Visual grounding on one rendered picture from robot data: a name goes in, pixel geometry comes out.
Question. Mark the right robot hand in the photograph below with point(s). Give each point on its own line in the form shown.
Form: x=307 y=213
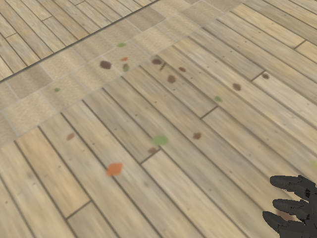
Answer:
x=304 y=211

